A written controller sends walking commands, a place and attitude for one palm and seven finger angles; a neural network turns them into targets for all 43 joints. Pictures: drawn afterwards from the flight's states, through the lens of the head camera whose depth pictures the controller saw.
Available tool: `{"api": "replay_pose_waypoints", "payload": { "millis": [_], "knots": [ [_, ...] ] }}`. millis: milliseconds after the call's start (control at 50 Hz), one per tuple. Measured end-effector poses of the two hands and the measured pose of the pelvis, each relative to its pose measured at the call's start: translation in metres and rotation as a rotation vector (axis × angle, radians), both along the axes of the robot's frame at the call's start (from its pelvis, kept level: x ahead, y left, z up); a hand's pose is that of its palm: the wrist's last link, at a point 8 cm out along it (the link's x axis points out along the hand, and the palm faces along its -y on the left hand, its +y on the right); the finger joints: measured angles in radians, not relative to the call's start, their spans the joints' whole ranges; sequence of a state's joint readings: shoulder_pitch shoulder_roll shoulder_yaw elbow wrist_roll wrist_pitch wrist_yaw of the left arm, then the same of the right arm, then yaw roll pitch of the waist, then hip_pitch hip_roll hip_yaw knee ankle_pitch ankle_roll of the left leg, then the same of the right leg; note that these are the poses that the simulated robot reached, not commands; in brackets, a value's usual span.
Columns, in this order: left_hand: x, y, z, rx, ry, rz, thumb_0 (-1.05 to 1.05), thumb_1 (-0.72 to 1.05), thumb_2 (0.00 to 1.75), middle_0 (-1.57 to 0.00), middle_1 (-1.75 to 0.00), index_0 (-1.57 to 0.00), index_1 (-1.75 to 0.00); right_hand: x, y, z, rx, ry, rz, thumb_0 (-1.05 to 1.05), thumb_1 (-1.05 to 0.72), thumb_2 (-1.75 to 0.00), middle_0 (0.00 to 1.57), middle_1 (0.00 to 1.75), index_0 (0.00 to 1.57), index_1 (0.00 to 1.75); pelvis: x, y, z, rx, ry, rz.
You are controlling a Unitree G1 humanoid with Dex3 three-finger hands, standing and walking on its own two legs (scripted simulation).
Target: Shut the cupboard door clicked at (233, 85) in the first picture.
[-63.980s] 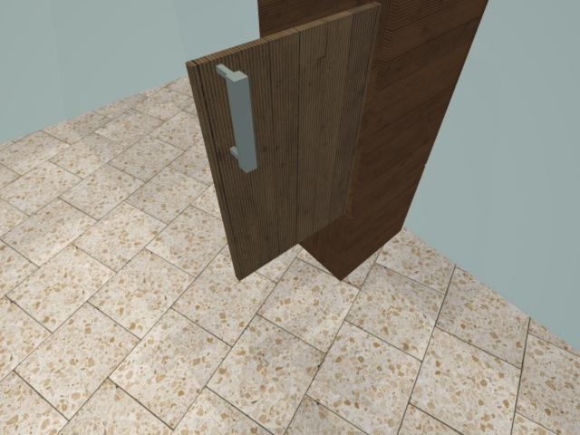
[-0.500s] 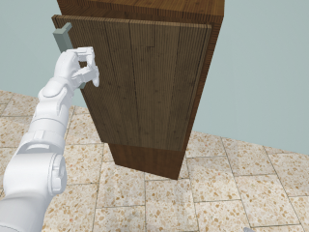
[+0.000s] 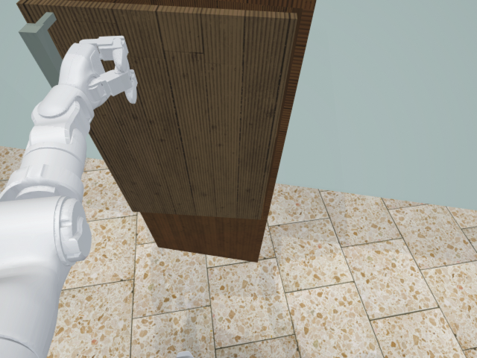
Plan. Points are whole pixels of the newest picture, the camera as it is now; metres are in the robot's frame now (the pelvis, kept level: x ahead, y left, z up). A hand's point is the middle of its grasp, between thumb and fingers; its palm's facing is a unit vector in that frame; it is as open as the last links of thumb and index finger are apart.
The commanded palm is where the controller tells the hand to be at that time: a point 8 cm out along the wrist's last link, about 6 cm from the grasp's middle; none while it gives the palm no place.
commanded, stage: push the door shut along its arc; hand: left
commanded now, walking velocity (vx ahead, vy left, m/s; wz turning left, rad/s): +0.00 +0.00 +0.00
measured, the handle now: (67, 74) +0.55 +0.22 +0.18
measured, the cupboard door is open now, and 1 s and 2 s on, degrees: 5 0 0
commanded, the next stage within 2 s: pull the fist back off the door in 0.36 s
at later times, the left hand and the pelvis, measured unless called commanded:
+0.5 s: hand (139, 70) +0.53 +0.10 +0.20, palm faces -0.30 -0.95 +0.00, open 3.2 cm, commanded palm +0.56 +0.12 +0.19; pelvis -0.01 +0.00 -0.01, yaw +1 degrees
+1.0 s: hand (160, 70) +0.53 +0.07 +0.19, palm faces +0.11 -0.99 +0.00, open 3.2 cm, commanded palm +0.48 +0.11 +0.19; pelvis -0.02 +0.00 +0.00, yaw +0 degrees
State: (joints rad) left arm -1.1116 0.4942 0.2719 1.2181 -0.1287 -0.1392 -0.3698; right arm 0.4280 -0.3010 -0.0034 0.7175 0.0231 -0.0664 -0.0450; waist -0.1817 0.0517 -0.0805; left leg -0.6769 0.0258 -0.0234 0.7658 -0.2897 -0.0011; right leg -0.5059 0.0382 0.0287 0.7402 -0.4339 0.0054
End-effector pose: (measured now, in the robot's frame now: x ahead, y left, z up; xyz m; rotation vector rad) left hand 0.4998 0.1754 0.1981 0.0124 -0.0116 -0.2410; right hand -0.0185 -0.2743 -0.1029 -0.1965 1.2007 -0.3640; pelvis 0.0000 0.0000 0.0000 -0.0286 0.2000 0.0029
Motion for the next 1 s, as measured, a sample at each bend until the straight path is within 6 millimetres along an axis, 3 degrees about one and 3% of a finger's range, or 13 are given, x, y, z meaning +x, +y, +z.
{"api": "replay_pose_waypoints", "payload": {
  "millis": [280,480,600,680,840,1000],
  "knots": [
    [0.017,-0.01,0.001,0.009,0.018,-0.047,0.01,0.97,0.98,-1.3,-1.5,-1.3,-1.5,0.0,-0.003,-0.004,-0.025,0.031,0.038,0.0,-0.91,-0.9,0.21,0.3,0.2,0.3,-0.007,0.0,-0.008,-0.013,0.053,0.022],
    [0.023,-0.015,0.0,0.015,0.013,-0.079,-0.01,0.99,1.03,-1.3,-1.5,-1.3,-1.5,-0.01,-0.003,-0.006,-0.037,0.074,0.047,0.0,-0.91,-0.9,0.21,0.3,0.2,0.3,-0.01,0.0,-0.013,-0.019,0.083,0.029],
    [0.015,-0.017,-0.006,-0.09,0.045,0.248,-0.04,0.75,1.0,-1.3,-1.5,-1.3,-1.5,-0.012,0.01,-0.008,0.02,0.079,0.107,0.0,-0.91,-0.9,0.21,0.3,0.2,0.3,-0.015,0.001,-0.013,-0.031,0.087,0.041],
    [0.008,-0.025,-0.003,-0.03,0.017,0.433,-0.03,0.72,0.99,-1.3,-1.5,-1.3,-1.5,-0.012,0.02,-0.012,0.067,0.05,0.141,0.0,-0.91,-0.9,0.21,0.3,0.2,0.3,-0.02,-0.001,-0.015,-0.033,0.089,0.049],
    [0.006,-0.042,0.001,0.024,0.019,0.386,0.0,0.92,1.01,-1.3,-1.5,-1.3,-1.5,-0.035,0.032,-0.014,0.112,0.047,0.08,0.0,-0.91,-0.9,0.21,0.3,0.2,0.3,-0.027,-0.002,-0.012,-0.025,0.07,0.03],
    [0.0,-0.054,-0.004,-0.019,-0.017,0.355,0.01,0.94,0.95,-1.3,-1.5,-1.3,-1.5,-0.052,0.027,-0.008,0.121,0.083,0.034,0.0,-0.91,-0.9,0.21,0.3,0.2,0.3,-0.017,-0.002,-0.004,-0.009,0.04,0.0]
  ]
}}
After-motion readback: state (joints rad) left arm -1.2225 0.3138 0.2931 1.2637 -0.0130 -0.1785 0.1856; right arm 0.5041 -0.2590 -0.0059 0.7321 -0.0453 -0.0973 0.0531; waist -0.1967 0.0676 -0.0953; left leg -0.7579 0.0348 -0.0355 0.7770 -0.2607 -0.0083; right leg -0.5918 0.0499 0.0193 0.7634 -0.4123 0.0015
